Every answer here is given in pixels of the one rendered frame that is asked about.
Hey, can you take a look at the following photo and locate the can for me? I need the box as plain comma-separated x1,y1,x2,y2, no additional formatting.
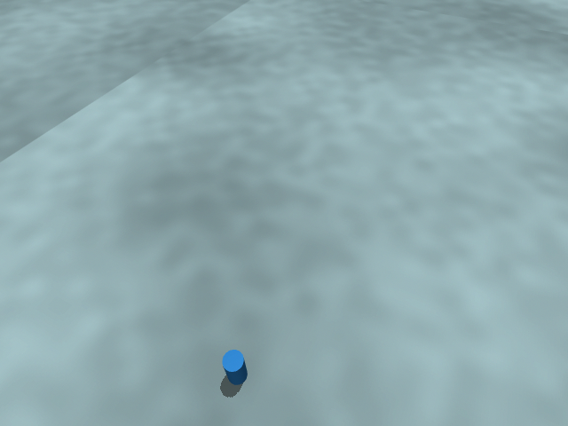
222,350,248,385

